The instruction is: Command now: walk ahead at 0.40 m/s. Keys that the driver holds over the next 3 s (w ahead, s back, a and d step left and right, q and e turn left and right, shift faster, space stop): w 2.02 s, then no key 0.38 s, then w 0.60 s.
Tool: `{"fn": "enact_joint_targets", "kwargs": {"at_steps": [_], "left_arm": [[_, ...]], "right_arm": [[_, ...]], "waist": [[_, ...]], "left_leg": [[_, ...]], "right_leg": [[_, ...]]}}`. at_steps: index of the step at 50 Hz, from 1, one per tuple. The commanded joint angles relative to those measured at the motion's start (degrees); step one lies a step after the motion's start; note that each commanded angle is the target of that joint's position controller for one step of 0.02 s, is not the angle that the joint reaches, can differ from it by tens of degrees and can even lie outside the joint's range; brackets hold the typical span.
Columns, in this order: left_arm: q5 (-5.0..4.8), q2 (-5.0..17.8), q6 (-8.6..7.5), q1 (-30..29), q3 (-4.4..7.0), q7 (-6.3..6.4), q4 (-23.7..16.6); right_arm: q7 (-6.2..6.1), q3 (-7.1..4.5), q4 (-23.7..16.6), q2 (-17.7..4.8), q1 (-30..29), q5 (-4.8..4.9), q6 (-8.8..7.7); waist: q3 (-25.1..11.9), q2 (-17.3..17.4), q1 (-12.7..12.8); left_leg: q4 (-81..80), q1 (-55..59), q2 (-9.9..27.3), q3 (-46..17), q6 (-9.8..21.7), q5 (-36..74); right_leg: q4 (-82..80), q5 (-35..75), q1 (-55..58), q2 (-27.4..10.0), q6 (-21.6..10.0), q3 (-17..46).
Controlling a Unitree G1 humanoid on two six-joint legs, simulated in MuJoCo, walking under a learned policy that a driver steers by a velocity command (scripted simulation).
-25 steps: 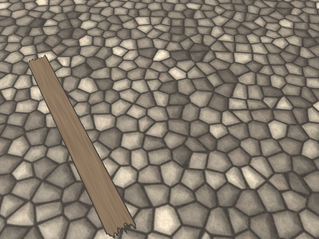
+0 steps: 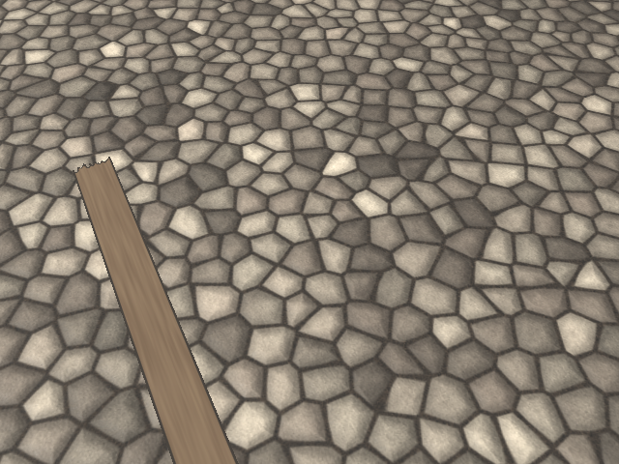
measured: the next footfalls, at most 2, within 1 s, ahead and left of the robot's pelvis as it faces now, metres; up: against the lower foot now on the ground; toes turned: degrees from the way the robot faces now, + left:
left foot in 0.10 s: +0.09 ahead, +0.14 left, +0.00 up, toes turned +2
right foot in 0.56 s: +0.41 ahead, -0.12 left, +0.00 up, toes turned -3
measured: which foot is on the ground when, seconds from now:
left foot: up 0.00-0.08, down 0.10-0.56, up 0.58-1.00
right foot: down 0.00-0.08, up 0.10-0.54, down 0.56-1.00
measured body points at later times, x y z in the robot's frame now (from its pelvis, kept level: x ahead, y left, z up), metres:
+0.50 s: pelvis +0.20 +0.01 -0.01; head +0.23 +0.03 +0.44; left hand +0.43 +0.23 -0.11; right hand +0.09 -0.24 -0.14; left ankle +0.05 +0.13 -0.75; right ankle +0.36 -0.13 -0.72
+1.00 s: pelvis +0.48 -0.02 -0.01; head +0.51 -0.01 +0.44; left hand +0.45 +0.25 -0.15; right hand +0.69 -0.26 -0.11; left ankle +0.68 +0.13 -0.70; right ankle +0.37 -0.12 -0.75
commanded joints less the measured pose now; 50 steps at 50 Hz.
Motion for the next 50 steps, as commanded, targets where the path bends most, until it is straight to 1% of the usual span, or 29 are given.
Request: {"fn": "enact_joint_targets", "kwargs": {"at_steps": [1,3,4,5,6,7,8,10,11,13,19,22,25,26,27,28,29,30,31,32,33,34,35,36,38,40,42,46,50], "left_arm": [[-1.01,9.5,-0.41,-4.4,1.80,0.28,-3.7],[-1.16,7.7,0.05,-4.9,1.30,0.25,-3.9],[-0.88,5.2,0.19,-6.3,0.55,0.15,-4.6],[-0.03,0.4,-0.05,-7.8,-0.64,-0.26,-5.8],[-0.26,0.5,-1.09,-8.1,-0.53,-0.30,-8.3],[-1.01,4.6,-2.02,-10.4,0.16,-0.43,-8.9],[-1.20,6.5,-2.35,-9.4,0.68,-0.74,-8.4],[0.10,6.0,-2.43,-7.9,0.99,-0.55,-6.7],[0.40,5.5,-2.36,-8.8,1.08,-0.51,-6.6],[0.36,3.5,-2.19,-10.3,0.84,-0.71,-6.7],[-0.44,0.7,-2.00,-20.0,-0.52,-2.16,-9.6],[-0.84,1.0,-2.28,-23.8,-1.06,-3.19,-11.3],[-0.85,2.6,-2.68,-23.6,-0.93,-3.97,-12.2],[-0.70,4.0,-2.76,-20.8,-0.37,-3.94,-11.8],[-0.46,5.8,-2.78,-14.6,0.65,-3.70,-10.1],[-0.53,8.7,-2.70,-3.9,2.21,-3.27,-6.9],[0.24,13.2,-2.44,7.5,3.45,-2.51,-4.6],[0.20,15.3,-2.06,10.0,3.33,-2.99,-3.1],[0.12,10.1,-2.00,8.5,1.85,-2.95,-3.5],[0.01,7.6,-2.25,3.3,1.08,-2.73,-4.4],[0.28,6.3,-2.55,-1.2,0.55,-2.77,-5.4],[1.00,5.0,-2.82,-3.9,0.19,-2.95,-5.7],[1.59,4.0,-3.12,-4.8,-0.09,-3.03,-5.5],[1.48,3.3,-3.27,-4.8,-0.26,-3.07,-5.0],[1.02,4.2,-3.54,-3.2,-0.18,-2.53,-3.8],[1.05,6.0,-3.53,-1.1,0.17,-1.70,-3.1],[0.99,6.5,-3.25,0.4,0.23,-1.14,-2.6],[0.27,7.5,-3.09,4.7,0.35,-0.83,-1.3],[-0.24,8.3,-2.04,8.7,0.73,-0.63,0.8]], "right_arm": [[0.19,-0.58,-0.7,-3.4,3.4,0.10,-0.63],[0.21,-0.81,1.2,-3.6,7.9,0.01,-0.57],[0.18,-0.98,2.4,-4.3,11.6,0.05,-0.70],[-0.08,-1.40,3.3,-7.3,16.7,-0.22,-0.93],[0.21,-2.45,2.9,-13.5,17.7,-0.66,-1.08],[0.24,-2.08,2.1,-11.9,14.8,-1.18,-2.01],[0.40,-1.24,0.8,-9.0,11.2,-1.01,-2.81],[0.78,-0.80,-0.5,-7.5,8.1,-0.29,-3.19],[0.70,-0.43,-0.3,-6.2,9.1,-0.30,-3.27],[0.33,-0.13,0.7,-5.2,12.2,-0.44,-3.38],[-0.33,-0.26,1.8,-6.0,16.8,-0.06,-2.91],[-0.28,-0.60,2.7,-6.3,19.2,0.35,-2.19],[-0.25,-1.31,3.2,-7.2,19.1,0.78,-1.44],[-0.23,-1.61,2.9,-7.9,18.0,0.78,-1.25],[-0.27,-1.74,2.5,-8.1,16.6,0.98,-1.06],[-0.26,-1.40,1.8,-7.3,15.5,0.80,-0.92],[-0.18,-0.58,0.0,-5.4,15.4,-0.53,-1.10],[0.53,1.66,-0.4,2.8,21.8,-0.08,-2.53],[0.86,0.21,-0.2,-2.8,17.0,1.62,-4.02],[0.93,-0.60,-2.3,-5.6,11.2,2.59,-4.84],[0.45,-0.76,-2.7,-5.7,8.5,2.29,-5.01],[0.02,-1.24,-2.9,-5.2,7.6,1.36,-4.69],[-0.05,-1.32,-2.8,-3.8,8.9,1.05,-3.99],[-0.10,-1.26,-2.8,-2.4,9.8,1.06,-3.29],[-0.26,-1.32,-3.8,-1.6,7.8,1.07,-2.29],[-0.14,-1.41,-5.8,-2.2,3.0,0.26,-2.00],[0.41,-1.15,-7.3,-1.9,-1.2,-0.06,-2.11],[1.58,-0.14,-9.8,-1.1,-10.3,0.45,-2.37],[2.87,0.19,-12.4,-2.3,-15.5,0.85,-2.64]], "waist": [[-0.7,-6.8,-3.9],[-0.3,-5.2,-6.1],[1.0,-1.4,-7.6],[0.8,11.0,-8.3],[4.0,19.1,-7.3],[6.7,14.8,-6.5],[7.2,11.7,-4.5],[5.6,8.8,-3.0],[5.2,8.0,-3.3],[4.5,7.7,-3.8],[6.5,6.9,-6.6],[8.7,6.7,-7.8],[9.0,7.7,-6.1],[7.1,8.6,-4.2],[3.2,8.8,-0.6],[-3.3,7.8,4.3],[-12.9,-0.1,7.8],[-21.9,-16.5,3.6],[-17.9,-11.2,5.3],[-9.1,-8.8,4.5],[-4.9,-3.4,2.6],[-1.6,-1.6,0.7],[-1.0,-3.1,-1.2],[-0.4,-3.5,-2.2],[2.1,-3.3,-3.0],[4.0,-2.3,-2.4],[4.8,-2.1,-1.6],[6.6,-1.9,1.3],[7.7,-2.1,2.3]], "left_leg": [[-7.9,10.3,-1.8,2.9,0.3,5.2],[-11.2,16.6,-2.8,3.6,1.2,3.1],[-16.5,19.4,0.0,-1.0,2.5,-1.5],[-25.5,24.4,11.5,-17.3,5.5,-12.1],[-33.6,26.2,19.5,-35.7,12.1,-27.6],[-34.8,23.4,20.8,-39.4,13.2,-31.9],[-34.0,23.2,18.4,-34.5,10.9,-26.6],[-34.1,21.9,13.9,-24.2,7.6,-14.5],[-34.7,21.1,12.5,-20.5,6.9,-9.0],[-34.9,20.8,10.7,-14.8,7.1,0.8],[-34.8,21.9,9.4,-6.8,7.1,12.5],[-33.4,25.4,11.0,-6.1,7.5,14.6],[-29.9,28.6,13.0,-5.8,6.7,22.8],[-26.6,28.8,13.1,-5.1,6.1,32.6],[-20.0,28.1,11.8,-3.2,5.2,44.6],[-8.8,23.3,9.0,-1.0,3.4,48.4],[10.7,8.6,5.5,1.2,1.4,29.5],[29.2,-10.8,-5.3,-2.0,-1.4,-12.8],[36.2,-16.7,-2.7,-8.7,-0.3,-14.3],[37.3,-20.4,0.0,-6.9,0.8,-9.7],[34.8,-17.9,2.7,-5.5,0.9,-4.3],[31.8,-15.2,4.2,-5.0,0.8,-1.0],[29.8,-11.3,5.6,-5.6,0.9,0.7],[27.8,-9.6,6.0,-5.6,0.8,1.0],[22.7,-10.8,6.6,-4.9,0.1,2.4],[16.3,-14.5,6.8,-4.5,-1.1,8.1],[8.2,-14.8,6.1,-3.8,-1.4,15.6],[-4.6,-10.8,2.9,-0.8,-1.2,24.5],[-10.1,-12.9,1.9,-1.5,0.3,20.8]], "right_leg": [[-11.2,-23.9,-5.9,-12.5,-8.8,11.9],[-6.6,-28.0,-10.2,-10.6,-7.0,10.4],[0.9,-27.6,-13.8,-7.9,-5.1,7.7],[21.7,-23.6,-21.9,-2.1,-1.1,0.2],[31.5,-24.0,-35.4,1.5,-1.1,-0.6],[37.9,-20.3,-39.3,-2.4,-2.0,4.2],[39.1,-14.2,-40.5,-4.0,-2.4,5.4],[35.8,-6.9,-36.4,-5.5,-1.5,4.6],[33.8,-3.6,-33.9,-5.8,-0.9,4.1],[30.4,1.8,-30.8,-5.1,0.3,2.5],[16.1,9.5,-24.4,-3.8,1.6,-0.1],[12.1,7.6,-24.0,-3.5,0.8,-0.7],[8.9,2.8,-19.8,-2.7,-1.5,-1.2],[8.3,1.4,-14.4,-1.3,-2.5,-2.2],[7.8,1.5,-5.2,0.6,-3.9,-3.7],[8.5,3.0,9.6,0.6,-5.9,-3.3],[11.2,3.8,29.6,-11.6,-9.7,10.8],[2.0,-10.4,44.6,-23.7,-18.1,38.2],[-2.0,-15.2,40.6,-21.9,-15.9,39.9],[-2.7,-11.0,32.7,-19.9,-13.5,31.1],[-4.2,-4.2,23.6,-17.9,-12.4,24.6],[-6.0,0.4,16.0,-16.3,-12.2,20.2],[-7.5,2.8,11.3,-15.1,-12.2,17.5],[-8.9,3.3,9.0,-14.3,-12.3,15.6],[-11.4,4.1,6.1,-13.8,-12.4,12.6],[-12.8,6.5,6.2,-13.8,-12.5,10.9],[-13.2,7.9,6.4,-12.3,-11.3,7.8],[-13.9,7.0,7.3,-10.7,-9.6,3.9],[-10.2,8.9,16.8,-14.4,-8.9,4.5]]}}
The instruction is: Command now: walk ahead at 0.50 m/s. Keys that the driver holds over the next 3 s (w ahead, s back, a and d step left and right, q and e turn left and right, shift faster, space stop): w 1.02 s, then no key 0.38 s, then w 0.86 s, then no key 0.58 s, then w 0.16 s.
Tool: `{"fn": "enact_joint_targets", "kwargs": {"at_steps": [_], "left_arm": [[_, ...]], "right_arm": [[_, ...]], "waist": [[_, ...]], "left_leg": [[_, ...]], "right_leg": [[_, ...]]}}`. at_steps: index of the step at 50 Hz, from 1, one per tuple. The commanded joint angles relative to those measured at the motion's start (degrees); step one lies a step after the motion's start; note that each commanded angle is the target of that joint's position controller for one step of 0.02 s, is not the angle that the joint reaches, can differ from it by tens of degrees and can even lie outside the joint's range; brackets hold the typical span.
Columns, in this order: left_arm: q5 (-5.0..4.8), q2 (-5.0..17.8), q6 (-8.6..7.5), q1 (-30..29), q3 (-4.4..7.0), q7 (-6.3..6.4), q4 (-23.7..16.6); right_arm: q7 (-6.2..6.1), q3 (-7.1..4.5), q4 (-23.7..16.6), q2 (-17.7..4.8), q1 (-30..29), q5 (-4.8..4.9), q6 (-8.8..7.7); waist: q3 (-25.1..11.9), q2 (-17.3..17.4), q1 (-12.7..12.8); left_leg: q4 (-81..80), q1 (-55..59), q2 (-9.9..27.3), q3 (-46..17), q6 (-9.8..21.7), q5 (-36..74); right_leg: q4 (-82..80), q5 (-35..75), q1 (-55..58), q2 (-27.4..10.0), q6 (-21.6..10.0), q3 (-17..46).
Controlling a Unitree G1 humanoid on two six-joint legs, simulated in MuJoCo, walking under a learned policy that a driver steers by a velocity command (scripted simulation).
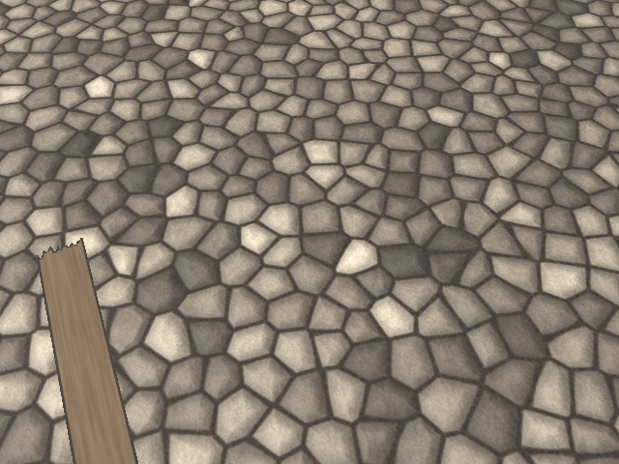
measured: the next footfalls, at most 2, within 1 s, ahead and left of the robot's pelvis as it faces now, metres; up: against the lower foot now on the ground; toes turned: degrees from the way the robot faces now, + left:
left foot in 0.10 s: +0.25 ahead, +0.14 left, +0.00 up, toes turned +3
right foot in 0.64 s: +0.56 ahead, -0.11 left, +0.00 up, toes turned -3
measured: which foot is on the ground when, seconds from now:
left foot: up 0.00-0.08, down 0.10-0.66, up 0.68-1.00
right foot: down 0.00-0.12, up 0.14-0.62, down 0.64-1.00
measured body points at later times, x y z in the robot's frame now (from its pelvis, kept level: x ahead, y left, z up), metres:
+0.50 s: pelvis +0.29 +0.04 +0.01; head +0.31 +0.05 +0.46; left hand +0.47 +0.29 -0.10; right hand +0.28 -0.23 -0.13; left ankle +0.21 +0.13 -0.74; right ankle +0.48 -0.13 -0.68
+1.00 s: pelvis +0.58 -0.02 +0.01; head +0.60 -0.03 +0.46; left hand +0.57 +0.25 -0.13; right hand +0.75 -0.28 -0.10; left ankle +0.75 +0.16 -0.68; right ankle +0.52 -0.10 -0.74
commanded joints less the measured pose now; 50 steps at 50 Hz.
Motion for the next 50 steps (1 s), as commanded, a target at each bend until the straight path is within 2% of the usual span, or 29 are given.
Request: {"fn": "enact_joint_targets", "kwargs": {"at_steps": [1,3,4,5,6,7,8,9,10,11,12,13,14,18,22,27,30,31,32,33,34,35,36,37,38,39,42,45,50], "left_arm": [[-0.39,9.8,0.34,1.8,2.07,0.49,-1.1],[-0.37,10.9,0.95,0.3,2.41,0.62,-1.4],[-0.36,10.4,1.31,-0.8,2.19,0.64,-1.6],[0.17,8.6,1.44,-1.0,1.41,0.72,-2.5],[0.59,2.4,0.50,5.7,-0.54,0.14,-3.4],[0.11,2.7,-1.00,4.6,-0.75,-0.23,-2.8],[-1.56,7.9,-1.98,-0.8,0.75,-0.52,-4.2],[-2.07,8.5,-2.36,-5.0,0.80,-0.35,-5.4],[-1.16,8.1,-2.06,-7.7,1.15,0.17,-5.5],[-0.80,7.2,-1.34,-5.9,1.48,0.47,-5.3],[-0.29,6.4,-0.60,-4.9,1.47,0.55,-4.6],[-0.36,4.5,0.06,-3.3,1.31,0.51,-4.5],[-0.36,4.4,0.52,-4.3,1.31,0.67,-4.5],[0.62,4.8,0.79,-12.4,1.59,0.57,-7.3],[0.28,3.4,0.17,-20.1,0.88,-0.31,-9.3],[-0.29,3.8,-0.38,-27.1,0.21,-1.84,-12.2],[-0.45,6.1,-0.93,-24.3,0.85,-2.52,-12.3],[-0.30,7.6,-1.04,-19.5,1.67,-2.45,-11.1],[-0.11,10.2,-1.02,-9.8,3.15,-2.12,-7.9],[0.64,14.6,-0.91,1.1,4.41,-1.54,-5.6],[0.50,17.6,-0.56,4.1,4.85,-1.77,-4.3],[-0.10,12.4,-0.60,3.3,3.23,-1.77,-4.7],[-0.16,9.9,-0.81,-1.7,2.49,-1.50,-5.7],[0.29,8.6,-1.00,-5.9,2.01,-1.44,-6.8],[1.05,6.6,-1.15,-9.2,1.42,-1.71,-7.1],[1.72,6.0,-1.42,-10.5,1.12,-1.71,-7.1],[1.06,6.6,-1.81,-9.1,1.19,-1.52,-6.0],[0.92,8.6,-1.61,-6.3,1.58,-0.42,-5.0],[0.27,8.8,-1.10,-1.9,1.41,0.17,-3.5]], "right_arm": [[1.05,-0.39,-5.2,-4.3,-6.3,0.26,-0.96],[1.25,-1.30,-4.6,-6.6,-1.8,0.29,-1.17],[1.10,-2.47,-2.3,-8.6,5.7,0.12,-1.17],[0.64,-3.88,0.7,-11.9,16.6,-0.34,-1.12],[0.35,-5.32,2.4,-17.8,24.5,-1.24,-0.83],[0.47,-4.00,2.6,-14.2,25.5,-0.60,-0.62],[0.38,-2.83,1.9,-10.9,20.6,-0.23,-0.77],[0.21,-2.22,0.4,-9.0,15.5,-0.42,-0.89],[0.46,-1.52,0.0,-6.9,11.6,-1.00,-1.01],[0.51,-1.27,-0.2,-6.2,9.5,-1.65,-1.40],[0.92,-0.89,0.1,-4.7,9.5,-1.75,-1.70],[0.85,-1.09,0.5,-5.7,9.6,-1.53,-1.75],[0.64,-1.30,0.8,-6.4,10.1,-1.41,-1.90],[-0.83,-1.61,2.3,-8.3,14.3,-1.17,-1.78],[-1.47,-1.57,3.7,-8.7,18.1,-0.60,-1.46],[-1.70,-2.00,6.2,-9.4,22.8,-0.12,-0.23],[-2.00,-2.57,6.4,-10.5,21.7,0.09,0.65],[-2.05,-2.63,6.0,-10.8,20.3,0.20,0.94],[-2.07,-2.12,5.7,-9.5,19.7,0.10,1.21],[-2.14,-1.15,4.2,-7.7,20.5,-0.91,1.22],[-1.46,0.92,3.9,-0.1,27.4,-0.90,-0.16],[-1.11,-0.22,4.3,-5.7,23.5,0.47,-1.62],[-0.88,-0.99,2.5,-8.4,18.1,1.78,-2.54],[-1.24,-0.99,1.9,-8.5,15.0,1.64,-2.85],[-1.71,-1.48,1.7,-8.3,12.7,0.55,-2.50],[-1.77,-1.65,1.8,-7.3,14.9,0.48,-1.82],[-1.91,-1.46,1.8,-4.7,15.2,0.22,-0.09],[-1.89,-1.52,-0.4,-4.9,9.0,-0.65,0.21],[-0.80,-0.58,-3.0,-3.2,-0.5,-0.22,-0.29]], "waist": [[4.3,-5.0,-1.3],[1.1,-6.7,-4.5],[-3.4,-6.7,-8.5],[-10.9,-4.8,-12.5],[-20.6,7.7,-11.1],[-24.7,12.0,-11.5],[-16.5,8.8,-11.1],[-10.3,5.0,-9.8],[-4.9,0.4,-8.1],[-3.8,3.2,-5.4],[-2.7,3.0,-4.7],[-3.2,4.0,-3.3],[-2.3,2.5,-3.2],[0.8,0.5,-4.7],[2.4,1.0,-7.1],[4.7,1.1,-8.9],[2.6,2.9,-6.1],[-0.5,3.6,-3.2],[-6.3,2.7,1.2],[-15.1,-3.6,4.3],[-21.7,-18.8,0.0],[-20.6,-14.2,2.2],[-12.6,-12.0,1.7],[-8.3,-6.8,0.2],[-4.3,-3.8,-1.5],[-4.3,-6.7,-3.9],[-2.0,-5.7,-5.5],[0.4,-4.2,-4.3],[2.4,-4.8,-1.3]], "left_leg": [[-3.2,0.1,-1.2,0.4,1.5,-3.1],[-4.3,8.2,-3.7,2.4,3.1,-7.3],[-5.3,18.5,-5.6,4.1,4.6,-7.1],[-2.9,35.4,-2.2,0.4,7.2,-5.4],[-5.1,59.5,13.1,-25.0,16.4,-14.2],[-15.0,62.5,17.1,-41.7,18.4,-20.2],[-15.9,56.4,15.0,-34.7,15.1,-23.4],[-17.1,47.6,13.0,-26.9,13.1,-20.6],[-19.4,38.1,10.2,-20.3,11.4,-16.1],[-21.1,32.3,9.3,-17.1,11.2,-13.3],[-22.0,28.6,7.3,-13.9,10.4,-7.2],[-23.6,27.3,7.6,-12.8,11.3,-9.1],[-25.3,25.9,7.1,-11.8,11.8,-9.7],[-27.5,28.0,6.7,-7.7,11.6,-5.6],[-27.9,29.3,4.6,-2.9,9.7,-4.9],[-24.4,38.4,8.0,-2.8,9.4,-2.9],[-18.9,42.3,9.6,-2.9,7.9,9.0],[-13.3,42.0,8.5,-1.6,6.9,19.3],[-2.5,38.4,5.4,0.7,5.3,23.9],[15.8,25.9,1.8,3.3,3.1,8.5],[35.0,3.1,-9.6,1.4,-0.5,-31.8],[42.4,-3.6,-7.5,-6.5,0.5,-37.0],[43.5,-7.9,-4.5,-5.6,1.5,-32.5],[41.2,-6.2,-1.3,-3.9,1.8,-27.0],[37.4,-3.4,0.6,-3.3,2.0,-23.2],[35.5,0.4,2.1,-4.0,1.8,-20.9],[29.2,2.1,3.4,-3.4,0.7,-18.9],[19.6,-2.8,3.5,-2.7,-1.1,-10.0],[3.3,0.4,0.4,0.6,-1.1,2.9]], "right_leg": [[-0.6,21.2,0.3,-18.2,-8.7,7.3],[5.4,34.7,2.2,-18.3,-7.3,6.5],[14.2,42.9,0.9,-16.0,-6.0,4.4],[28.0,38.4,-7.5,-12.9,-4.1,2.2],[51.9,15.1,-31.3,-4.1,0.3,-0.3],[61.6,-16.7,-40.0,-0.2,0.3,7.6],[66.0,-15.2,-45.8,-4.0,-1.0,9.9],[64.5,-10.0,-46.4,-7.2,-1.8,8.1],[60.5,-5.6,-44.0,-9.5,-2.1,6.9],[57.1,-2.4,-39.9,-11.4,-2.0,7.6],[55.6,-1.4,-36.4,-12.0,-2.0,7.7],[53.6,-0.3,-35.6,-12.2,-1.5,7.4],[52.0,1.1,-35.9,-12.6,-1.1,7.2],[39.2,12.9,-42.5,-12.6,1.0,6.9],[26.4,22.5,-40.0,-10.0,1.3,4.2],[19.3,18.9,-41.7,-8.6,0.0,3.9],[17.2,12.3,-35.8,-6.6,-2.3,2.7],[16.4,11.5,-28.3,-4.5,-3.5,0.7],[16.3,12.7,-14.9,-3.3,-5.2,0.0],[18.3,13.3,3.7,-13.7,-9.0,12.0],[10.5,0.4,20.9,-25.7,-18.1,40.3],[6.1,-6.6,20.3,-24.7,-16.7,44.4],[5.5,-4.4,13.7,-23.1,-14.1,35.8],[4.2,1.5,5.5,-21.1,-12.7,29.2],[2.3,6.9,-2.6,-18.6,-11.3,23.9],[1.0,10.1,-6.9,-18.2,-11.6,21.5],[-3.1,13.0,-11.9,-16.9,-12.3,16.4],[-4.8,17.6,-10.9,-16.3,-12.0,12.9],[-5.6,17.9,-9.6,-13.3,-9.4,6.6]]}}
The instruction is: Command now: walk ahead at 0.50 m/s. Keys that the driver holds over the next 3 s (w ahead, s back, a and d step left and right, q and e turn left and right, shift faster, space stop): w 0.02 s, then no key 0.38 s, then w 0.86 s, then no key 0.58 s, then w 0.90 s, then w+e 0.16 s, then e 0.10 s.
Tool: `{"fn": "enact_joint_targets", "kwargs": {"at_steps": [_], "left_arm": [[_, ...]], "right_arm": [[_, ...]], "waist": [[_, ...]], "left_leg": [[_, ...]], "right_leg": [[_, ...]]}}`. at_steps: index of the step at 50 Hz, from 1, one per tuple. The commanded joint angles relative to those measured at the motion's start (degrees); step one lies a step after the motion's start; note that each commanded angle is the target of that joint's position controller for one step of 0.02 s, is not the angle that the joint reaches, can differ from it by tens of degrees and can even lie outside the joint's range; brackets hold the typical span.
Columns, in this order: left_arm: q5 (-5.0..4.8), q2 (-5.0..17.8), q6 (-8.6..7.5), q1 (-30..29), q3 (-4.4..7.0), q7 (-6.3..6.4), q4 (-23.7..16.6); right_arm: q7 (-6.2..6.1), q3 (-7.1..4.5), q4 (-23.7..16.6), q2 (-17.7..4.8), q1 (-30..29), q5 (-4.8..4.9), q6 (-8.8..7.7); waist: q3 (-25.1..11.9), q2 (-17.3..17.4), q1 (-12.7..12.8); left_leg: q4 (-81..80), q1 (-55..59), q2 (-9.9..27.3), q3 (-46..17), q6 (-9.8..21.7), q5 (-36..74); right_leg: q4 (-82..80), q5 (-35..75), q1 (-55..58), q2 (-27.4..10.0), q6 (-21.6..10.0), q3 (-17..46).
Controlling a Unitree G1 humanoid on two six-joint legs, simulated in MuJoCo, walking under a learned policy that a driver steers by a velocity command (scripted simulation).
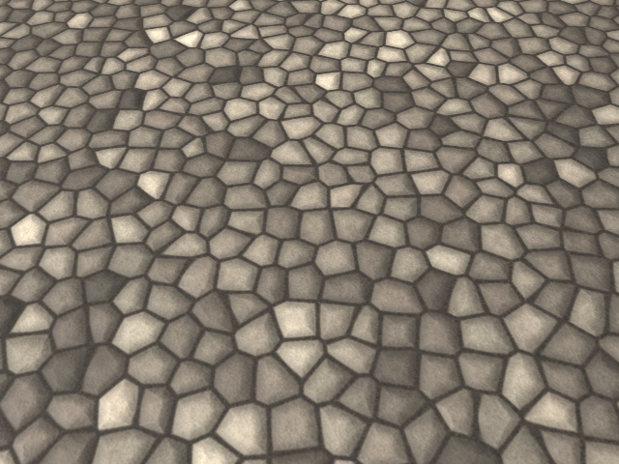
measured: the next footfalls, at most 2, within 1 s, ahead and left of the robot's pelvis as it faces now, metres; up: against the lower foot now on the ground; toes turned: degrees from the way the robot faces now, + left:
left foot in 0.18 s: +0.30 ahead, +0.14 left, +0.00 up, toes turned +2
right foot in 0.58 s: +0.26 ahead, -0.08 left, +0.00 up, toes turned -2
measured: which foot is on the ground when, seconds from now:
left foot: up 0.00-0.16, down 0.18-0.58, up 0.60-0.98, down 1.00-1.00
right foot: down 0.00-0.20, up 0.22-0.56, down 0.58-1.00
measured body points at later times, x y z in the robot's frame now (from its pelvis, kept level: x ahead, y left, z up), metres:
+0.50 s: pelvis +0.20 +0.05 -0.01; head +0.21 +0.05 +0.44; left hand +0.28 +0.32 -0.15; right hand +0.30 -0.20 -0.15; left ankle +0.26 +0.14 -0.75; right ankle +0.23 -0.10 -0.73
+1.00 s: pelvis +0.38 +0.08 -0.02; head +0.41 +0.08 +0.43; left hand +0.29 +0.34 -0.16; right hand +0.60 -0.15 -0.12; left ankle +0.48 +0.19 -0.75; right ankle +0.22 -0.08 -0.75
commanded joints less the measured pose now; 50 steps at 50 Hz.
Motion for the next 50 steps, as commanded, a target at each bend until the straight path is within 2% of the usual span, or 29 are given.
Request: {"fn": "enact_joint_targets", "kwargs": {"at_steps": [1,5,7,8,9,10,11,12,13,14,15,17,19,21,24,27,28,29,30,31,32,33,35,36,40,45,47,49,50], "left_arm": [[-0.52,9.4,-0.51,0.9,1.66,0.52,-2.0],[-0.20,9.6,1.33,2.7,1.67,1.00,-0.5],[-0.32,10.7,1.88,0.4,1.98,1.27,-0.8],[-0.47,10.4,2.12,-1.0,1.82,1.34,-1.2],[0.25,9.1,1.98,0.2,1.26,1.36,-2.0],[1.23,3.1,1.25,8.1,-0.66,0.84,-1.3],[-0.06,3.5,0.69,10.8,-0.75,0.34,0.6],[-1.61,8.5,0.79,6.4,0.71,0.26,-0.2],[-2.01,8.8,1.38,1.0,0.84,0.77,-1.7],[-1.38,8.0,2.37,-1.7,1.01,1.51,-2.0],[-0.59,7.3,3.53,-1.4,1.19,2.14,-2.0],[-0.02,4.3,5.10,1.1,0.72,2.69,-1.4],[0.24,3.6,5.49,0.5,0.44,3.10,-1.4],[0.28,4.6,5.82,-1.0,0.57,2.96,-1.5],[0.47,6.8,5.39,-4.4,1.28,2.40,-2.5],[0.62,5.3,3.98,-2.8,1.23,1.91,-0.9],[0.66,5.1,3.59,-0.7,1.25,1.84,0.1],[0.71,6.9,3.08,2.5,1.52,1.99,0.9],[-0.15,11.9,2.90,6.3,2.81,2.20,2.2],[0.40,13.3,1.95,6.2,3.16,2.03,1.9],[0.90,10.4,0.81,3.3,2.39,2.09,0.8],[0.47,8.7,0.04,1.3,2.01,1.85,0.2],[-0.46,7.6,-0.46,0.6,1.77,1.49,-0.2],[-0.26,6.4,-0.48,1.5,1.43,1.45,0.1],[-0.10,8.2,-0.22,3.3,1.91,1.66,0.5],[-1.12,9.8,0.31,6.5,2.71,1.33,1.9],[-1.44,10.3,0.73,5.5,3.09,1.23,2.1],[-1.46,9.4,0.96,3.3,2.76,1.25,1.4],[-0.69,7.7,0.95,2.2,2.01,1.24,0.1]], "right_arm": [[0.72,0.32,-4.1,-1.6,-6.3,0.32,-0.68],[2.19,0.54,-5.8,-2.2,-9.0,-0.14,-1.58],[2.38,-0.48,-4.3,-5.1,-3.2,-0.48,-1.84],[2.20,-1.39,-1.9,-6.9,3.8,-0.93,-2.00],[1.76,-2.24,-0.2,-10.6,10.3,-1.99,-2.12],[1.28,-2.43,0.5,-13.5,14.5,-3.09,-1.39],[1.59,-1.08,1.1,-9.2,16.2,-1.65,-0.76],[1.72,-0.71,0.4,-8.2,12.6,-0.67,-0.31],[1.44,-0.21,-0.7,-6.8,6.7,-0.54,-0.08],[1.27,0.60,-1.2,-4.7,2.3,-0.82,0.06],[1.13,1.04,-1.3,-3.4,-0.1,-1.49,-0.05],[1.29,0.95,-0.9,-3.8,-2.5,-2.60,0.11],[0.91,0.82,-0.4,-4.3,-2.8,-2.71,0.15],[0.37,0.57,0.4,-5.5,-1.4,-1.91,0.68],[-0.48,-0.70,0.8,-9.4,-0.3,-0.13,1.91],[-1.03,-0.49,0.9,-7.4,0.0,1.00,2.20],[-1.05,-0.18,0.6,-6.0,-0.5,1.20,2.22],[-0.92,0.50,-0.5,-3.3,-2.3,1.08,2.03],[-0.83,0.92,-2.0,-0.5,-3.5,1.09,1.23],[-0.70,0.32,-2.9,-3.3,-5.3,0.82,0.30],[-0.18,-0.49,-2.3,-5.3,-3.8,1.19,-0.28],[0.22,-0.75,-1.0,-5.4,-1.9,1.23,-0.46],[0.44,-0.96,-0.8,-4.8,-3.3,0.54,-0.73],[0.56,-0.94,-0.8,-4.0,-4.2,0.33,-0.68],[1.18,0.19,-1.8,-0.8,-9.1,0.55,-0.40],[2.08,0.69,-3.3,-2.2,-12.5,1.20,-0.33],[2.26,0.17,-3.1,-4.0,-9.8,1.19,-0.48],[1.74,-1.93,0.8,-7.5,3.2,0.99,-0.42],[1.20,-3.40,3.2,-11.2,13.9,0.60,-0.46]], "waist": [[3.4,-5.0,0.2],[3.1,-6.2,0.1],[-1.0,-8.1,-3.6],[-4.7,-7.4,-7.3],[-11.2,-3.6,-8.9],[-20.7,9.0,-6.6],[-28.8,10.8,-7.2],[-23.4,6.5,-7.3],[-15.2,3.4,-6.2],[-9.4,0.3,-4.7],[-7.1,1.1,-2.7],[-6.2,4.2,-0.3],[-7.3,5.0,-0.2],[-8.7,4.7,-1.0],[-4.6,6.4,-1.8],[-1.4,3.8,0.0],[-0.5,1.6,1.0],[0.3,-4.8,1.7],[2.0,-16.4,1.7],[5.3,-18.6,2.7],[5.3,-14.3,0.3],[4.3,-12.2,-1.1],[3.2,-9.3,-1.2],[2.4,-8.2,-1.0],[2.9,-8.9,0.5],[5.1,-9.9,1.7],[4.5,-10.4,-0.7],[-2.2,-8.7,-7.4],[-9.8,-3.4,-11.8]], "left_leg": [[-7.4,2.7,-2.0,2.4,0.0,6.2],[-13.4,5.6,-4.9,3.1,1.8,3.7],[-14.9,13.5,-7.2,3.5,3.6,1.6],[-17.5,22.3,-8.4,4.6,4.9,6.3],[-14.1,36.6,-2.3,0.0,7.3,27.4],[-10.1,59.1,13.6,-17.9,17.8,46.5],[-13.1,62.2,17.1,-27.0,21.7,45.3],[-15.4,54.8,14.1,-21.4,19.0,34.8],[-18.1,45.9,11.3,-16.2,16.4,26.4],[-21.5,36.4,8.9,-12.5,14.8,19.1],[-23.7,28.1,7.5,-10.1,13.2,15.5],[-26.7,19.7,5.1,-6.4,13.0,11.6],[-27.4,18.4,4.0,-4.2,13.1,9.9],[-29.3,18.6,4.0,-4.6,12.5,-3.8],[-33.9,16.7,4.9,-9.4,10.8,-31.7],[-32.4,15.4,4.0,-9.8,8.9,-36.8],[-29.1,14.3,2.1,-8.1,7.6,-36.4],[-18.9,9.9,-1.9,-3.5,5.3,-32.4],[-3.9,-0.5,-10.3,7.1,1.8,-28.1],[5.8,-6.7,-9.6,3.5,2.3,-29.0],[10.4,-9.1,-7.0,0.0,2.9,-25.2],[11.6,-9.8,-6.0,-0.5,3.1,-21.7],[9.8,-9.7,-4.0,-0.3,2.5,-15.6],[8.5,-7.6,-3.9,0.5,1.9,-12.6],[-3.1,1.9,-5.1,3.9,-0.1,-5.8],[-10.9,7.6,-5.6,5.1,1.1,-6.2],[-12.9,12.6,-6.2,5.4,2.9,-7.5],[-14.4,30.2,-8.7,6.8,5.4,-7.5],[-13.6,46.1,-1.3,-1.9,8.4,-9.3]], "right_leg": [[-5.9,12.7,-3.0,-14.2,-7.5,6.3],[2.3,28.8,3.7,-15.9,-5.7,5.1],[9.0,38.8,5.9,-15.8,-3.8,5.5],[16.6,42.1,5.2,-13.4,-2.1,4.3],[27.9,31.6,-2.0,-10.0,0.4,2.4],[50.4,-3.4,-21.9,-2.3,4.6,1.2],[59.5,-30.1,-26.0,0.1,5.3,9.5],[62.4,-29.2,-28.7,-3.0,4.9,11.2],[60.3,-25.5,-31.1,-5.4,4.9,8.4],[56.4,-22.4,-30.4,-7.4,5.3,7.0],[51.8,-19.0,-24.9,-9.3,5.2,7.5],[44.2,-15.5,-16.9,-9.1,5.5,5.9],[36.1,-12.2,-13.3,-8.7,5.4,5.1],[30.7,-5.8,-10.7,-8.3,4.9,4.3],[28.2,-5.0,-11.5,-6.3,3.1,1.3],[19.8,-6.4,-8.0,-5.9,0.1,0.5],[15.1,-8.2,-6.0,-6.7,-1.5,2.0],[7.9,-14.2,-2.8,-12.7,-4.3,10.6],[-1.3,-28.1,0.8,-21.0,-9.1,25.5],[-5.6,-29.9,0.2,-26.4,-12.2,36.2],[-4.5,-26.4,1.1,-25.4,-10.9,33.7],[-3.9,-21.6,2.7,-23.0,-8.8,29.1],[-4.3,-12.7,4.4,-21.2,-6.5,22.8],[-4.8,-8.4,3.7,-19.8,-6.0,19.7],[-5.3,0.4,-1.3,-16.6,-5.7,10.9],[-3.5,2.8,-0.5,-18.8,-6.0,9.5],[-0.7,7.7,0.0,-20.1,-5.2,9.2],[12.8,25.1,-3.1,-16.6,-2.6,4.7],[29.1,20.2,-12.6,-13.5,-0.2,1.5]]}}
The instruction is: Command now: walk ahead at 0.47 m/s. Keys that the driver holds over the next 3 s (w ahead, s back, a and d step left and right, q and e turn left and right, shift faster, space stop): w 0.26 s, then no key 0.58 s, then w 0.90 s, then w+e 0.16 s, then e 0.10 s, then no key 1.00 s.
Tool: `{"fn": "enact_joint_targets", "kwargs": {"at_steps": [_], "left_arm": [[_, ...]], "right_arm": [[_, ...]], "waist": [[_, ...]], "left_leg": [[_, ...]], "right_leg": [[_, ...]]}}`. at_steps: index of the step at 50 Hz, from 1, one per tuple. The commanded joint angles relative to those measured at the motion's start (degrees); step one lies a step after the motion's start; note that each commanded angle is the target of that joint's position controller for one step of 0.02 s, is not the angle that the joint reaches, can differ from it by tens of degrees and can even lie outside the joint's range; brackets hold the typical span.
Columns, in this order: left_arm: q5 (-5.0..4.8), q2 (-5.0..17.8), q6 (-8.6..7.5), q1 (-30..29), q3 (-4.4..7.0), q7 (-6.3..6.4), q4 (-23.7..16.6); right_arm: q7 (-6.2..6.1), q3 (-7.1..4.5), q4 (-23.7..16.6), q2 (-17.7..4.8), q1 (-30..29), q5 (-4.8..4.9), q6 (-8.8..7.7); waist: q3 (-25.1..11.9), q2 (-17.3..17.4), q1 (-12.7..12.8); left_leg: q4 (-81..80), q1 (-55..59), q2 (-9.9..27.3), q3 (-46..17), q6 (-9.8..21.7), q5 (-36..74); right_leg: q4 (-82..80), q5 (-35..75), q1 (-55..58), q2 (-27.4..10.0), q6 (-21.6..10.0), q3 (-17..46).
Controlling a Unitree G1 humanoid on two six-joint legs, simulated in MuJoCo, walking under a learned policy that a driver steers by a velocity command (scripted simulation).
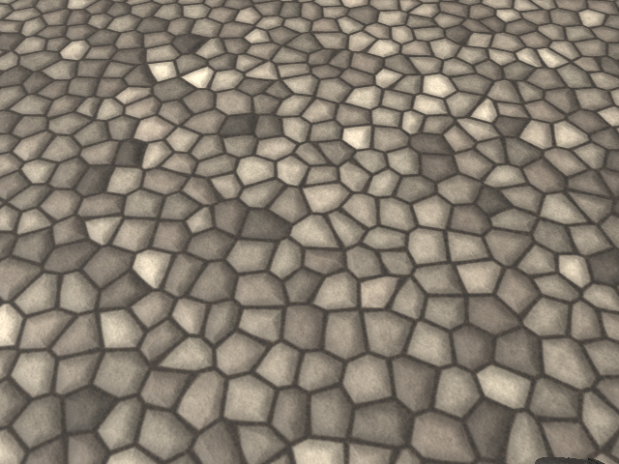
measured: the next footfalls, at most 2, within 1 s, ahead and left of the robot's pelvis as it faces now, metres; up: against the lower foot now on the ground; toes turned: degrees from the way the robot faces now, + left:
right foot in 0.48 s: +0.45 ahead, -0.11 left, +0.00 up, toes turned -2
left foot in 0.80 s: +0.39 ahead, +0.14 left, +0.00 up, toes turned +2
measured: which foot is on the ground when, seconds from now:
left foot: down 0.00-0.50, up 0.52-0.78, down 0.80-1.00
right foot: down 0.00-0.00, up 0.02-0.46, down 0.48-1.00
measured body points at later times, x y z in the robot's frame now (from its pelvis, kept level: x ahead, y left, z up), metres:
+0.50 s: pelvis +0.26 +0.00 +0.00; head +0.29 -0.01 +0.45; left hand +0.46 +0.23 -0.10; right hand +0.22 -0.27 -0.15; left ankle +0.10 +0.11 -0.72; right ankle +0.40 -0.10 -0.73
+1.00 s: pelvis +0.36 +0.00 +0.01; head +0.36 +0.01 +0.46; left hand +0.45 +0.26 -0.13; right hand +0.39 -0.27 -0.13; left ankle +0.35 +0.14 -0.73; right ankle +0.39 -0.10 -0.71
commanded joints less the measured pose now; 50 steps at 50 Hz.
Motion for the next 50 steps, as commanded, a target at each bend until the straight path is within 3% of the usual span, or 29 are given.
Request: {"fn": "enact_joint_targets", "kwargs": {"at_steps": [1,2,3,4,5,7,12,16,20,22,23,24,25,26,27,28,29,30,31,33,36,38,40,41,43,45,47,48,50], "left_arm": [[0.81,0.8,-1.60,-0.4,-1.13,-0.04,-6.0],[0.10,3.7,-2.96,-2.5,-0.38,-0.30,-5.6],[-1.26,7.2,-3.77,-6.6,0.66,-0.57,-7.0],[-1.37,7.4,-3.93,-8.8,0.78,-0.31,-7.3],[-0.67,7.0,-3.69,-9.9,1.15,0.17,-7.3],[-0.09,4.7,-2.39,-8.4,1.25,0.49,-7.3],[0.85,3.9,-1.26,-16.4,1.17,0.20,-10.8],[1.07,2.1,-1.71,-24.7,-0.14,-1.10,-13.2],[0.97,3.6,-1.77,-27.5,-0.40,-2.34,-14.5],[1.35,6.5,-1.91,-23.6,0.45,-2.53,-13.7],[1.76,8.0,-2.05,-18.2,1.20,-2.39,-11.8],[2.51,11.4,-2.22,-13.2,2.11,-2.07,-10.4],[3.92,14.2,-1.89,-8.5,2.14,-1.66,-9.9],[2.71,10.0,-1.16,-8.0,0.65,-1.80,-9.2],[1.39,8.3,-0.56,-10.3,0.03,-2.20,-9.9],[1.09,7.6,-0.21,-15.7,-0.22,-1.99,-11.0],[1.59,6.3,-0.08,-19.7,-0.85,-1.73,-11.6],[2.07,5.1,-0.06,-22.8,-1.34,-1.42,-12.0],[2.76,5.7,0.18,-24.5,-1.18,-1.36,-11.9],[3.48,5.8,0.41,-25.0,-1.07,-1.09,-11.5],[2.55,6.4,0.93,-24.4,-1.05,-0.45,-10.8],[1.62,6.0,1.59,-24.6,-1.31,-0.18,-10.2],[1.78,4.6,1.94,-21.8,-1.85,-0.18,-8.7],[1.87,5.2,2.19,-19.6,-1.46,0.00,-8.6],[1.97,5.3,2.51,-19.7,-1.38,0.72,-8.3],[1.21,5.8,2.47,-18.2,-0.88,1.12,-7.6],[1.06,4.6,1.66,-19.3,-0.80,0.67,-7.7],[0.83,4.0,1.05,-19.9,-0.74,0.21,-8.1],[0.23,3.8,-0.22,-20.6,-0.51,-0.58,-8.6]], "right_arm": [[-0.97,-5.25,4.4,-17.7,26.4,-0.85,0.32],[-0.64,-3.75,4.3,-13.4,25.3,-0.73,0.01],[-0.63,-2.69,3.1,-10.5,19.6,-0.72,-0.42],[-0.50,-2.00,1.9,-8.2,15.2,-0.91,-0.72],[-0.21,-1.42,1.4,-6.2,12.2,-1.35,-0.93],[-0.03,-0.91,1.9,-4.4,11.2,-1.92,-1.34],[-1.73,-1.33,3.9,-7.1,16.0,-1.62,-1.55],[-2.44,-1.12,4.6,-7.6,18.3,-1.52,-1.04],[-2.83,-1.11,6.5,-8.0,21.4,-1.08,0.29],[-3.03,-1.48,6.4,-9.0,19.8,-0.92,0.88],[-3.09,-1.45,6.2,-8.9,18.6,-0.81,1.16],[-3.03,-1.10,5.9,-7.9,20.6,-1.40,1.21],[-2.72,0.41,6.0,-3.4,27.1,-2.72,0.79],[-2.18,1.44,8.2,-0.3,32.4,-1.71,0.58],[-1.90,0.14,8.1,-5.3,30.0,-0.22,0.82],[-2.30,-0.34,6.6,-6.7,23.7,0.58,1.44],[-3.04,-0.51,5.8,-6.0,19.9,0.16,2.35],[-3.81,-0.80,5.8,-5.8,19.1,-0.55,3.51],[-4.24,-0.65,5.9,-4.6,20.1,-1.00,4.36],[-4.80,-0.31,6.5,-2.7,21.2,-1.50,5.03],[-4.65,-0.27,6.9,-2.9,20.3,-1.69,5.43],[-4.17,-0.36,7.3,-3.1,19.6,-2.51,5.65],[-4.13,-0.37,6.2,-4.8,17.5,-3.37,5.65],[-4.42,-1.08,6.0,-8.6,15.6,-2.54,5.49],[-4.27,-0.67,6.8,-5.8,14.7,-2.09,4.36],[-4.26,-1.25,6.7,-6.9,14.7,-1.61,3.53],[-4.16,-1.98,7.3,-8.3,18.3,-0.86,2.63],[-4.25,-2.47,7.7,-9.7,19.4,-0.42,2.15],[-4.28,-2.56,7.9,-9.0,19.7,-0.11,1.09]], "waist": [[-18.0,15.4,-12.3],[-18.0,13.5,-12.3],[-10.6,10.9,-10.9],[-6.7,6.8,-9.2],[-3.3,4.2,-7.7],[-1.8,5.9,-4.9],[1.9,2.9,-5.0],[3.4,2.8,-6.8],[1.5,4.2,-7.2],[-1.2,5.1,-4.4],[-4.1,4.5,-1.5],[-8.8,0.7,-0.4],[-18.0,-8.7,-2.5],[-26.9,-15.2,-3.5],[-24.4,-9.9,-3.1],[-15.9,-6.3,-3.3],[-9.9,-3.2,-4.3],[-7.3,-3.2,-6.0],[-5.9,-5.1,-7.3],[-6.3,-7.1,-8.2],[-8.0,-6.7,-8.2],[-5.9,-6.2,-8.9],[-1.1,-3.3,-7.9],[1.6,2.1,-4.8],[2.1,6.2,-4.9],[1.7,8.3,-4.9],[2.4,10.0,-6.7],[3.4,11.7,-7.1],[4.6,11.0,-7.1]], "left_leg": [[-8.2,49.2,19.7,-33.7,13.9,-14.0],[-14.0,46.8,20.9,-43.3,14.1,-20.0],[-14.0,40.5,19.4,-35.5,11.7,-18.9],[-14.9,33.0,17.1,-28.5,10.1,-14.1],[-16.5,26.2,14.8,-23.2,9.3,-9.2],[-19.1,18.8,12.5,-17.7,8.7,-3.4],[-22.2,17.5,11.9,-11.9,9.4,5.9],[-20.6,14.8,8.3,-4.3,6.9,19.9],[-14.6,21.8,10.1,-4.0,5.4,25.6],[-8.9,25.3,10.8,-5.2,3.9,30.7],[-2.5,25.7,8.9,-4.4,2.6,33.6],[7.2,22.0,5.2,-2.3,0.1,27.5],[25.8,6.1,-0.4,-1.1,-3.4,-0.2],[38.6,1.1,-4.1,-6.3,-5.5,-33.5],[42.4,-1.4,-1.8,-10.1,-5.6,-34.4],[42.5,-5.3,0.2,-8.0,-5.6,-31.7],[39.2,-5.5,2.0,-6.9,-5.8,-28.4],[34.5,-1.8,3.9,-7.2,-5.8,-25.6],[29.7,3.0,4.1,-6.5,-5.9,-23.0],[21.3,8.8,3.2,-4.7,-5.8,-20.6],[11.1,14.7,2.5,-3.6,-5.0,-10.0],[4.2,19.4,1.4,-2.2,-3.8,-3.9],[-3.5,18.4,4.6,-5.9,-1.6,-5.3],[-5.1,12.1,5.6,-6.9,0.0,-14.4],[-9.7,3.1,4.4,-7.2,-0.8,-25.8],[-11.5,3.7,5.1,-9.0,-0.4,-30.8],[-15.3,8.8,10.1,-16.9,3.3,-36.1],[-17.1,11.2,14.1,-22.1,5.8,-36.5],[-17.3,14.1,17.5,-25.4,8.0,-31.4]], "right_leg": [[41.6,7.4,-37.6,4.7,-2.6,-2.1],[51.2,-7.0,-43.7,4.3,-3.5,6.6],[54.6,-3.5,-48.4,1.0,-5.2,6.9],[53.1,1.9,-46.8,-1.8,-5.9,5.6],[49.8,6.0,-44.7,-3.3,-6.1,5.1],[45.1,9.7,-38.7,-5.2,-6.1,5.5],[30.2,19.8,-43.2,-5.1,-3.8,4.5],[14.6,30.7,-35.6,-0.7,-3.6,0.4],[8.4,31.4,-31.4,1.6,-5.2,1.3],[6.4,28.4,-26.5,3.0,-6.9,1.6],[3.9,30.9,-19.6,4.3,-8.0,0.6],[4.6,50.3,-8.9,0.6,-9.7,3.0],[10.0,71.9,11.6,-12.6,-17.6,17.2],[7.5,75.2,17.2,-20.4,-25.3,28.9],[4.2,58.4,11.1,-17.8,-24.0,27.6],[1.4,46.3,3.0,-15.1,-20.9,22.8],[-1.7,38.3,-5.8,-12.8,-18.7,19.2],[-4.1,32.6,-13.5,-11.1,-16.9,16.4],[-6.0,28.3,-19.4,-9.4,-15.7,14.3],[-7.4,26.2,-23.5,-7.3,-15.6,11.1],[-8.7,14.3,-24.1,-6.8,-14.8,10.4],[-9.3,-0.4,-27.5,-4.9,-11.9,9.5],[-8.0,-8.4,-28.9,-2.2,-7.1,8.6],[-6.4,-5.5,-26.7,1.0,-5.3,5.6],[-0.7,1.2,-17.2,3.4,-4.6,2.4],[5.3,-2.9,-18.1,5.4,-5.6,-0.4],[12.6,-1.0,-24.7,7.3,-5.7,-3.0],[16.7,2.0,-28.0,6.6,-6.3,-2.5],[19.9,2.1,-32.0,3.7,-7.7,-0.1]]}}
Over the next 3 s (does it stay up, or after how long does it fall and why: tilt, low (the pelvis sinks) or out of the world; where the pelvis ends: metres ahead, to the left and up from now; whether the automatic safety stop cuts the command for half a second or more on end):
stays up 1.07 0.03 0.01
